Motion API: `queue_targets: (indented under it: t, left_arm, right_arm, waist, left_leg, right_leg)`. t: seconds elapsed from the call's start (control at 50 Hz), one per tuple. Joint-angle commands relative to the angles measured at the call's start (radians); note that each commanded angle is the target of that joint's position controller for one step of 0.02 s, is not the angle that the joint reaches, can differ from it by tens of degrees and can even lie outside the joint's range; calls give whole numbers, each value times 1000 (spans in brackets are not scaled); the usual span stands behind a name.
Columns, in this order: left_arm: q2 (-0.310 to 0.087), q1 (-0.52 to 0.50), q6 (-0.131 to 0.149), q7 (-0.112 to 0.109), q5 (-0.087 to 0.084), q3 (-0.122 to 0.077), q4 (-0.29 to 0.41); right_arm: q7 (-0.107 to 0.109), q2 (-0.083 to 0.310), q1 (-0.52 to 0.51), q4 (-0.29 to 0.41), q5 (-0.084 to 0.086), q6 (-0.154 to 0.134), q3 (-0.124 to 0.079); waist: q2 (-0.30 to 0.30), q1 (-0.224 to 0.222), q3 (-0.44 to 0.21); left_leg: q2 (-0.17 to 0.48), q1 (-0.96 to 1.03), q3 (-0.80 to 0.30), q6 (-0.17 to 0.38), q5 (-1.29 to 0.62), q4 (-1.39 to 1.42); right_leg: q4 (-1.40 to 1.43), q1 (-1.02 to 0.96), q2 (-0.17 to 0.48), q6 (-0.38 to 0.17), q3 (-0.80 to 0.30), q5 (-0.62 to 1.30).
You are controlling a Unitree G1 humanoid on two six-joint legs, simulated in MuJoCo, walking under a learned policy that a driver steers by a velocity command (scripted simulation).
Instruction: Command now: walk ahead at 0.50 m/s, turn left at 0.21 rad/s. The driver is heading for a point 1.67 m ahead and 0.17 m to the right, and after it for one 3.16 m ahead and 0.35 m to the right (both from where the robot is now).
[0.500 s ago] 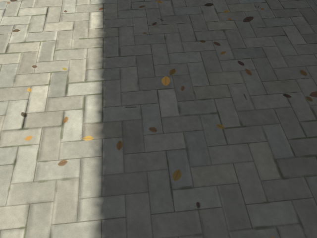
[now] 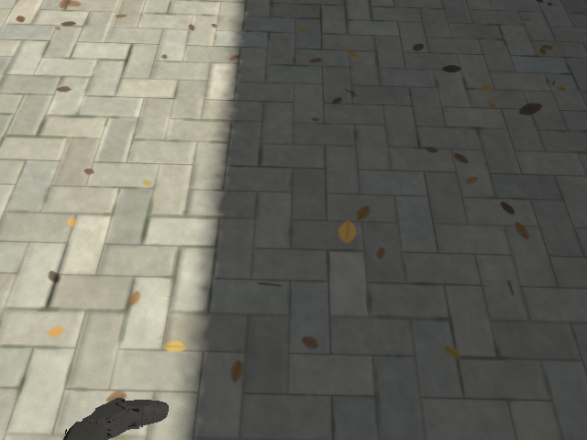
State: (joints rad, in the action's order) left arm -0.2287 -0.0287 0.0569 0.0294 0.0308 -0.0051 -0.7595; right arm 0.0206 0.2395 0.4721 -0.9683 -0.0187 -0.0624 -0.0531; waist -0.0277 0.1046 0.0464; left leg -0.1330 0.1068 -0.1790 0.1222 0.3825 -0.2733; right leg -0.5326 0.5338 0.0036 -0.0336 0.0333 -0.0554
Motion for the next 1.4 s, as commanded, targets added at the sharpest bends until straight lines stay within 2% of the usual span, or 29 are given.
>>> queue_targets:
  t: [0.02, 0.04, 0.06, 0.08, 0.1, 0.16, 0.26, 0.36, 0.44, 0.5, 0.54, 0.56, 0.58, 0.6, 0.62, 0.64, 0.68, 0.74, 0.86, 1.0, 1.06, 1.1, 1.12, 1.14, 1.16, 1.2, 1.24, 1.3, 1.4]
  left_arm:
    - [-166, 279, 33, -30, -2, -56, -20]
    - [-239, 446, 37, -47, 21, -74, -38]
    - [-306, 457, 25, -38, 27, -98, -62]
    - [-210, 391, 12, -24, -6, -84, -53]
    - [-144, 299, 14, -21, -15, -68, -40]
    - [-86, 282, 32, -23, -8, -50, -79]
    - [-112, 378, 55, -19, -23, -55, -140]
    - [-116, 452, 49, -18, -25, -54, -176]
    - [-134, 507, 43, -24, -19, -57, -203]
    - [-149, 494, 35, -33, -12, -60, -214]
    - [-151, 476, 27, -35, -15, -60, -218]
    - [-128, 469, 27, -35, -21, -51, -198]
    - [-20, 559, 28, -27, -50, -26, -161]
    - [-112, 549, 23, -31, -25, -53, -180]
    - [-129, 464, 19, -30, -14, -62, -161]
    - [-107, 412, 24, -21, -15, -57, -149]
    - [-80, 413, 5, -12, 2, -55, -157]
    - [-59, 399, -18, 3, 9, -53, -157]
    - [-52, 159, -24, 7, 1, -47, -79]
    - [-48, -24, -12, 2, -5, -31, -12]
    - [-67, 39, 1, -7, -6, -39, -21]
    - [-102, 301, 17, -25, 2, -62, -108]
    - [-172, 482, 25, -37, 26, -84, -150]
    - [-274, 543, 20, -36, 36, -112, -160]
    - [-222, 460, 6, -26, -10, -104, -152]
    - [-110, 301, 12, -19, -16, -74, -133]
    - [-53, 282, 25, -25, -17, -56, -157]
    - [-77, 352, 47, -27, -21, -59, -196]
    - [-87, 428, 47, -26, -22, -57, -226]
  right_arm:
    - [-3, 169, -21, 36, -1, -21, -30]
    - [-10, 114, -13, 71, 6, -28, -15]
    - [-13, 45, 148, 55, 45, -20, -8]
    - [-5, 138, 85, 44, 4, -13, -20]
    - [-11, 129, -21, 66, -1, -15, -21]
    - [-31, 92, -88, 90, -17, 1, -13]
    - [-53, 57, -194, 127, -28, 25, 0]
    - [-61, 31, -418, 199, -15, 18, 25]
    - [-55, 48, -508, 228, -8, 14, 28]
    - [-46, 71, -483, 228, -10, 5, 19]
    - [-32, 100, -268, 154, -21, -10, -1]
    - [-20, 155, -94, 109, -40, -21, -20]
    - [-12, 266, 8, 100, -59, -19, -48]
    - [-21, 240, -19, 94, -11, -3, -49]
    - [-24, 183, -129, 106, 4, 1, -34]
    - [-29, 120, -200, 116, 4, -5, -18]
    - [-26, 71, -236, 101, 6, -19, -4]
    - [-25, 87, -175, 63, 11, -42, -8]
    - [-24, 88, -60, 9, 14, -40, -4]
    - [-9, 98, 50, -49, -2, -33, 0]
    - [0, 117, 17, -57, -7, -29, -5]
    - [-2, 125, -15, -56, -3, -23, -6]
    - [-4, 99, -22, -29, 8, -26, 5]
    - [-16, 1, 95, -12, 44, -26, 21]
    - [-12, 102, 31, -21, 13, -23, -7]
    - [-18, 79, -90, 16, 8, -30, -7]
    - [-27, 46, -86, 12, -14, -7, -5]
    - [-43, 20, -105, 17, -21, 18, -3]
    - [-51, 25, -328, 92, -14, 25, 2]
  waist:
    - [95, -198, -160]
    - [-9, -244, -301]
    - [-254, -164, -386]
    - [-65, -152, -272]
    - [0, -134, -125]
    - [-24, -87, -40]
    - [-44, -82, -14]
    - [-47, -132, 22]
    - [-52, -156, 28]
    - [-53, -125, 18]
    - [-21, -30, -91]
    - [30, 33, -199]
    - [243, 9, -335]
    - [197, 7, -335]
    - [124, -41, -160]
    - [88, -62, -76]
    - [108, -119, -11]
    - [90, -139, -19]
    - [76, -95, 37]
    - [88, -46, 61]
    - [101, -96, 29]
    - [80, -208, -109]
    - [18, -270, -226]
    - [-217, -218, -344]
    - [-76, -203, -300]
    - [6, -141, -71]
    - [-20, -85, -20]
    - [-23, -68, -16]
    - [-22, -106, 43]
  left_leg:
    - [223, -99, -34, 8, -1023, -397]
    - [168, -268, 5, -3, -683, -669]
    - [-17, -581, 99, -45, 128, -992]
    - [52, -674, 48, -29, 87, -1052]
    - [88, -690, 48, -32, -8, -1019]
    - [152, -632, 80, -50, -73, -907]
    - [201, -712, 151, -90, -154, -774]
    - [209, -700, 223, -113, -329, -473]
    - [183, -660, 241, -88, -345, -342]
    - [155, -587, 242, -47, -251, -277]
    - [102, -314, 264, -4, -244, -178]
    - [222, -63, 138, 41, -203, -171]
    - [525, 232, -309, 157, -116, -117]
    - [555, 184, -511, 195, -67, 0]
    - [505, 42, -341, 164, -17, 11]
    - [455, -95, -227, 138, -73, 54]
    - [364, -249, -70, 75, -198, 112]
    - [335, -264, 15, 83, -355, 142]
    - [302, -189, 99, 74, -473, 172]
    - [339, -11, 128, 71, -668, 111]
    - [354, 32, 151, 51, -945, -11]
    - [310, -29, 195, 19, -1051, -309]
    - [267, -235, 222, 1, -760, -580]
    - [65, -604, 270, -47, -26, -976]
    - [84, -697, 118, -29, 98, -1066]
    - [171, -718, 119, -25, -42, -995]
    - [212, -629, 127, -42, -84, -894]
    - [221, -624, 158, -69, -121, -830]
    - [250, -746, 203, -109, -292, -595]
  right_leg:
    - [95, -432, -11, -80, -16, -15]
    - [71, -680, 212, -130, -255, -104]
    - [165, -876, 443, -292, -723, -100]
    - [225, -764, 392, -269, -753, -215]
    - [249, -614, 349, -242, -577, -191]
    - [310, -432, 225, -178, -322, 53]
    - [388, -414, 195, -189, -211, 130]
    - [409, -422, 147, -157, -113, 214]
    - [376, -512, 187, -147, -112, 270]
    - [286, -584, 220, -131, -109, 429]
    - [28, -561, 175, -100, -59, 587]
    - [-207, -401, 133, -80, -26, 391]
    - [-582, -56, -17, -31, 50, -177]
    - [-710, 71, -58, -41, -53, -470]
    - [-732, 127, 10, -51, -83, -386]
    - [-680, 106, 46, -51, -84, -308]
    - [-581, 12, 90, -33, -73, -247]
    - [-546, 5, 95, -8, -45, -186]
    - [-319, 143, 112, 30, -3, 4]
    - [-81, 121, 57, -14, 42, 17]
    - [-17, -14, 4, -64, 63, -95]
    - [73, -341, -44, -112, 78, -70]
    - [78, -617, 126, -163, -104, -121]
    - [167, -880, 421, -310, -609, -170]
    - [240, -806, 393, -299, -685, -188]
    - [298, -545, 320, -245, -414, -103]
    - [348, -403, 236, -185, -267, -15]
    - [383, -373, 212, -190, -191, 74]
    - [434, -412, 175, -179, -115, 96]
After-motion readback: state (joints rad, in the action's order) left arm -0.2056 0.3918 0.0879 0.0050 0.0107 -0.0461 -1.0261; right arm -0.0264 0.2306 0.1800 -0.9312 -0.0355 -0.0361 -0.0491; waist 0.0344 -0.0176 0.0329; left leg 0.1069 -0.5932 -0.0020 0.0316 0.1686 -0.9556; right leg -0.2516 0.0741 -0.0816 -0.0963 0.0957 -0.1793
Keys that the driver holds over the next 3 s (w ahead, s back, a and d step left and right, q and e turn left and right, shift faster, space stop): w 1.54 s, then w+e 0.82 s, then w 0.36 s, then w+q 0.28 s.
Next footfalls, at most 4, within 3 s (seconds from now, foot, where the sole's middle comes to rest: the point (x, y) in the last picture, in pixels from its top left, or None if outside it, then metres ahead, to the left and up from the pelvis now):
0.02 right None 0.19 -0.10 -0.77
0.56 left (230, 439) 0.46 0.10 -0.77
1.10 right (292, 306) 0.77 -0.07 -0.77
1.66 left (210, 221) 1.06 0.14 -0.77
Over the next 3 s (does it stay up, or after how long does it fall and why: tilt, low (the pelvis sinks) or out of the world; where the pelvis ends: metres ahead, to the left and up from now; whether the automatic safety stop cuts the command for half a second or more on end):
stays up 1.58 -0.13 0.02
